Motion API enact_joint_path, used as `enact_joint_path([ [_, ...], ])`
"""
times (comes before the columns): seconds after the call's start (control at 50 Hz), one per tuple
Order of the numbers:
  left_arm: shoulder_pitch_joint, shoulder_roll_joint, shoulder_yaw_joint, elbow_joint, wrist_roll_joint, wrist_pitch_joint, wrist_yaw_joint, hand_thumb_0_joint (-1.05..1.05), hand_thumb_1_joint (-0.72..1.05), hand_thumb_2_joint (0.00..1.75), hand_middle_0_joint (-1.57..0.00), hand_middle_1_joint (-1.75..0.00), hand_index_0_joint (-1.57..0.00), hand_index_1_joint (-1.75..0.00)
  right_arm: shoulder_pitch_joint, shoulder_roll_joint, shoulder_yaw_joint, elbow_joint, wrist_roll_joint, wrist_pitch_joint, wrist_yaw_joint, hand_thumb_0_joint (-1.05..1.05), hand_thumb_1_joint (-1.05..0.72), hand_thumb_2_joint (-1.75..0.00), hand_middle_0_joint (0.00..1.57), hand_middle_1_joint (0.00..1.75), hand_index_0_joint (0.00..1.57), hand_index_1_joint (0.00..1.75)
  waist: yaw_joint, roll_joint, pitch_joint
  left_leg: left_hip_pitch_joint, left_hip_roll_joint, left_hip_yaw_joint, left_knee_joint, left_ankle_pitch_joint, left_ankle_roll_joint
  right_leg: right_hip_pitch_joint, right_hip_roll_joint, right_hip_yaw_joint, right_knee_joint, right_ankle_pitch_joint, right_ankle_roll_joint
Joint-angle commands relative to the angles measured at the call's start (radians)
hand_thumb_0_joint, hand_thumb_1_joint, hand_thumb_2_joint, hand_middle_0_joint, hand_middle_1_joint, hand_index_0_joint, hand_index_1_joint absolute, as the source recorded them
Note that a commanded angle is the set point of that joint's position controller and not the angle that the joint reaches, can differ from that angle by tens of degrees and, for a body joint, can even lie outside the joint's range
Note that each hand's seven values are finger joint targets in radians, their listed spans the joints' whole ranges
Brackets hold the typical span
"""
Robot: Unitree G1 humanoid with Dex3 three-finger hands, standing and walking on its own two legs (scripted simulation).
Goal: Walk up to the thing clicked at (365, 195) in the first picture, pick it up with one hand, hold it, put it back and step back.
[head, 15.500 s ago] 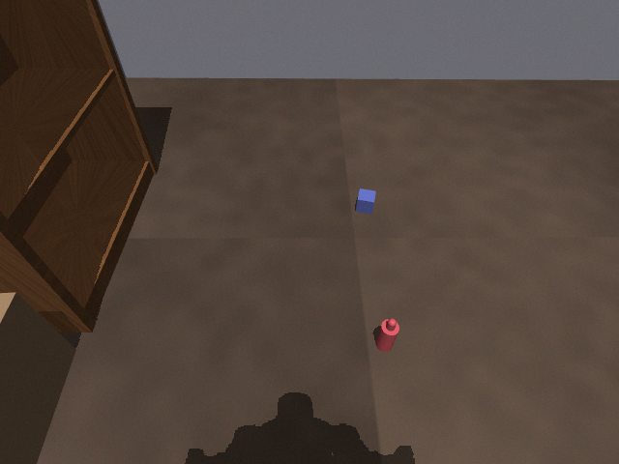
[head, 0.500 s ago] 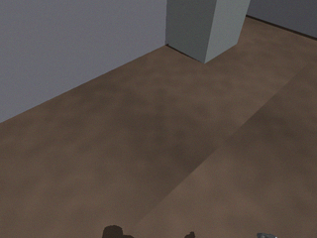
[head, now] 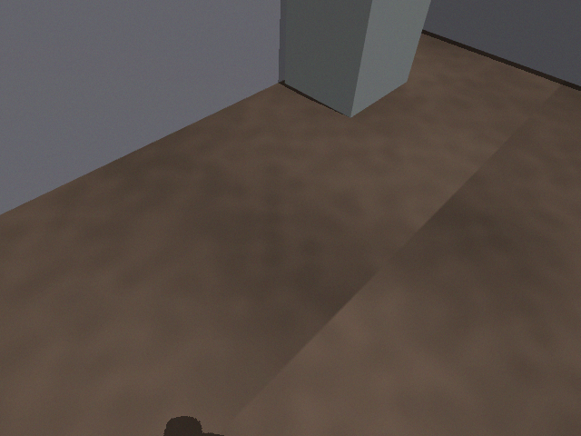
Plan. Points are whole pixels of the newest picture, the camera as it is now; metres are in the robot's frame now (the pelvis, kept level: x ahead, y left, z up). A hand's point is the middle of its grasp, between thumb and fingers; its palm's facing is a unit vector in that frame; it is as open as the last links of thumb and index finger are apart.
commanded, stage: stand
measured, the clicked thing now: out of the picture -0.22 +0.98 -0.74
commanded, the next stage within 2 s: none
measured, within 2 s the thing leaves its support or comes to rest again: neither
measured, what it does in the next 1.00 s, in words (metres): stands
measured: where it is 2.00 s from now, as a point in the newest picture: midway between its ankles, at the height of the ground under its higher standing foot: outside the picture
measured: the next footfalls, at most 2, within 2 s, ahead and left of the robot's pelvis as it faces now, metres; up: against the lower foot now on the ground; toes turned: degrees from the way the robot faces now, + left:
none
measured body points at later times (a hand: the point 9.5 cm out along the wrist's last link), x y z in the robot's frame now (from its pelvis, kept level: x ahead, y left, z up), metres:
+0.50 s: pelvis +0.01 -0.01 +0.00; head +0.02 -0.01 +0.45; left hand +0.08 +0.29 -0.13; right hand +0.10 -0.31 -0.13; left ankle +0.05 +0.12 -0.75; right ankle -0.03 -0.14 -0.75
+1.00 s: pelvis +0.01 -0.01 +0.00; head +0.02 -0.01 +0.45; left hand +0.09 +0.29 -0.13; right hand +0.09 -0.31 -0.13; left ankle +0.05 +0.12 -0.75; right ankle -0.03 -0.14 -0.75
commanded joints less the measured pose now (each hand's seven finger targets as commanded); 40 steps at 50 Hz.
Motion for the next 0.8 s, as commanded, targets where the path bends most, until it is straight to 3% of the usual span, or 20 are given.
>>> enact_joint_path([
  [0.0, -0.019, 0.211, 0.037, -0.054, 0.003, -0.020, 0.015, 0.00, 0.90, 0.90, -0.20, -0.30, -0.20, -0.30, -0.056, -0.222, -0.041, -0.064, 0.003, -0.024, -0.019, 0.00, -0.90, -0.90, 0.20, 0.30, 0.20, 0.30, 0.005, 0.043, -0.075, 0.084, 0.131, -0.142, -0.072, -0.015, 0.008, -0.059, -0.093, 0.079, -0.074, 0.047, -0.048],
  [0.08, -0.018, 0.207, 0.038, -0.054, 0.000, -0.019, 0.015, 0.00, 0.90, 0.90, -0.20, -0.30, -0.20, -0.30, -0.064, -0.220, -0.041, -0.063, 0.005, -0.025, -0.021, 0.00, -0.90, -0.90, 0.20, 0.30, 0.20, 0.30, 0.007, 0.029, -0.083, 0.104, 0.134, -0.136, -0.060, 0.039, 0.010, -0.056, -0.096, 0.079, -0.070, 0.067, -0.048],
  [0.12, -0.020, 0.204, 0.036, -0.058, 0.000, -0.020, 0.016, 0.00, 0.90, 0.90, -0.20, -0.30, -0.20, -0.30, -0.063, -0.219, -0.040, -0.062, 0.004, -0.027, -0.021, 0.00, -0.90, -0.90, 0.20, 0.30, 0.20, 0.30, 0.007, 0.023, -0.092, 0.117, 0.136, -0.126, -0.039, 0.126, 0.011, -0.052, -0.099, 0.078, -0.071, 0.105, -0.048],
  [0.2, -0.018, 0.209, 0.037, -0.056, 0.000, -0.021, 0.020, 0.00, 0.90, 0.90, -0.20, -0.30, -0.20, -0.30, -0.060, -0.210, -0.037, -0.061, 0.004, -0.024, -0.021, 0.00, -0.90, -0.90, 0.20, 0.30, 0.20, 0.30, 0.003, 0.007, -0.090, 0.126, 0.137, -0.120, -0.026, 0.159, 0.012, -0.047, -0.103, 0.076, -0.077, 0.140, -0.043],
  [0.28, -0.017, 0.211, 0.039, -0.057, 0.002, -0.019, 0.020, 0.00, 0.90, 0.90, -0.20, -0.30, -0.20, -0.30, -0.067, -0.212, -0.037, -0.063, 0.005, -0.019, -0.021, 0.00, -0.90, -0.90, 0.20, 0.30, 0.20, 0.30, 0.002, 0.002, -0.078, 0.122, 0.132, -0.116, -0.036, 0.081, 0.013, -0.057, -0.103, 0.080, -0.091, 0.094, -0.043],
  [0.52, -0.010, 0.212, 0.043, -0.069, 0.000, -0.018, 0.022, 0.00, 0.90, 0.90, -0.20, -0.30, -0.20, -0.30, -0.073, -0.208, -0.034, -0.067, 0.004, -0.022, -0.022, 0.00, -0.90, -0.90, 0.20, 0.30, 0.20, 0.30, 0.008, 0.013, -0.091, 0.141, 0.138, -0.108, -0.019, 0.197, 0.010, -0.025, -0.105, 0.074, -0.082, 0.185, -0.044],
  [0.66, -0.005, 0.203, 0.042, -0.067, 0.001, -0.014, 0.020, 0.00, 0.90, 0.90, -0.20, -0.30, -0.20, -0.30, -0.079, -0.216, -0.034, -0.070, 0.006, -0.018, -0.023, 0.00, -0.90, -0.90, 0.20, 0.30, 0.20, 0.30, 0.008, 0.029, -0.045, 0.119, 0.129, -0.109, -0.043, 0.074, 0.008, -0.053, -0.099, 0.076, -0.106, 0.085, -0.044],
  [0.78, -0.005, 0.209, 0.044, -0.076, 0.001, -0.014, 0.019, 0.00, 0.90, 0.90, -0.20, -0.30, -0.20, -0.30, -0.076, -0.215, -0.033, -0.070, 0.004, -0.021, -0.022, 0.00, -0.90, -0.90, 0.20, 0.30, 0.20, 0.30, 0.012, 0.028, -0.059, 0.126, 0.131, -0.109, -0.042, 0.108, 0.007, -0.043, -0.102, 0.082, -0.103, 0.105, -0.048],
])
